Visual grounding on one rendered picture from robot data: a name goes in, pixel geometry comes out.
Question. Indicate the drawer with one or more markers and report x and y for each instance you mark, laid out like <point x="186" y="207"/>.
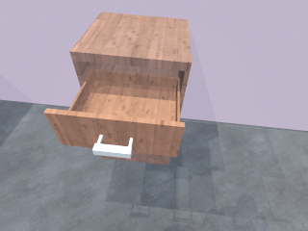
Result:
<point x="120" y="106"/>

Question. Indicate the cabinet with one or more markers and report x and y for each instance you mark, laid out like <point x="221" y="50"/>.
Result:
<point x="139" y="44"/>

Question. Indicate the handle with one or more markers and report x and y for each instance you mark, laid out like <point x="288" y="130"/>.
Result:
<point x="111" y="150"/>

